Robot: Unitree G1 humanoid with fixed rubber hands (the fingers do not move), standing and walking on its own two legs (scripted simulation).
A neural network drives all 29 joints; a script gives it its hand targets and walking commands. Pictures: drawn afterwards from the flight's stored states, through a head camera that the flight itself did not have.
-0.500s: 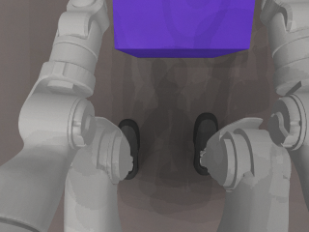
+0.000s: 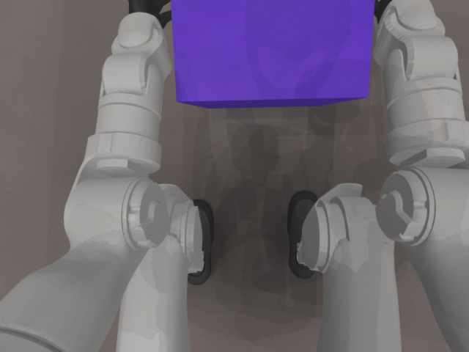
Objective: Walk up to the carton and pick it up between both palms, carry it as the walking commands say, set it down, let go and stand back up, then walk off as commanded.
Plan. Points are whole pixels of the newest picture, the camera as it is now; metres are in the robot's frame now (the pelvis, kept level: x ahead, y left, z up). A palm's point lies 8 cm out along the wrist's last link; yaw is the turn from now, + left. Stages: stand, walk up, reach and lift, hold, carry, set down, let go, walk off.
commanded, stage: reach and lift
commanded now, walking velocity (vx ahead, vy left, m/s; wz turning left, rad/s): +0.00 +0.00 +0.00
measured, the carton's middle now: (265, 24) +0.56 -0.04 -0.19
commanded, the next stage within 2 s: none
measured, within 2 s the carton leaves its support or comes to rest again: neither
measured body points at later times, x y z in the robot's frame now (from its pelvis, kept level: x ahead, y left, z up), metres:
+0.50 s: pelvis +0.01 +0.01 +0.04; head +0.33 -0.03 +0.35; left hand +0.55 +0.11 -0.06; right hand +0.54 -0.20 -0.07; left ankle +0.11 +0.13 -0.36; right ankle +0.12 -0.12 -0.36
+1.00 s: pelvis +0.00 +0.00 +0.09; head +0.29 -0.03 +0.44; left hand +0.53 +0.12 +0.02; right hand +0.52 -0.19 +0.01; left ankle +0.11 +0.13 -0.36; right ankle +0.12 -0.12 -0.36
